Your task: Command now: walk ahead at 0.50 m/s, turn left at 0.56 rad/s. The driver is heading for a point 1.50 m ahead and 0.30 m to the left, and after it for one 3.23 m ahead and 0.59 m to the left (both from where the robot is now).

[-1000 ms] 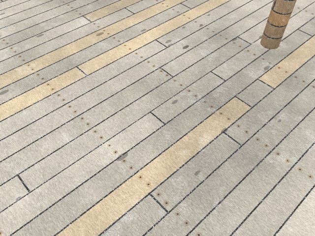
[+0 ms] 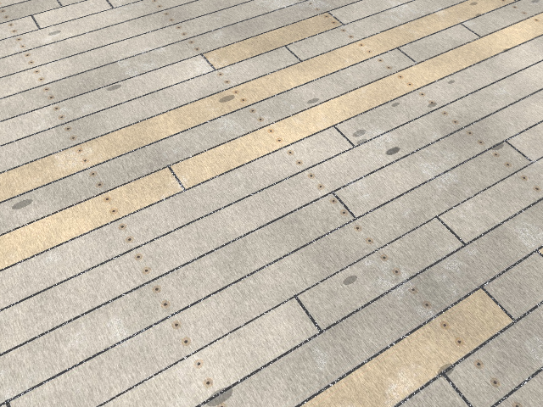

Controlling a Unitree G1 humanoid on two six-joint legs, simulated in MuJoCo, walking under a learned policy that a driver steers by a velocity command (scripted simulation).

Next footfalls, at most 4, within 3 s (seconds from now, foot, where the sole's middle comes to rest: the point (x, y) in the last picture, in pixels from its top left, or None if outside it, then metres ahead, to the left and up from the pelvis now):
0.16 right None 0.28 -0.14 -0.78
0.68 left None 0.46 0.15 -0.78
1.12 right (280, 385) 0.52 -0.04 -0.78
2.04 right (198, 267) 0.86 0.17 -0.78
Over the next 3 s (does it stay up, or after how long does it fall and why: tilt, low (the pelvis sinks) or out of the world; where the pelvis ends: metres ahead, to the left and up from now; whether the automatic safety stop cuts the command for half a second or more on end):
stays up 1.13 0.41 -0.01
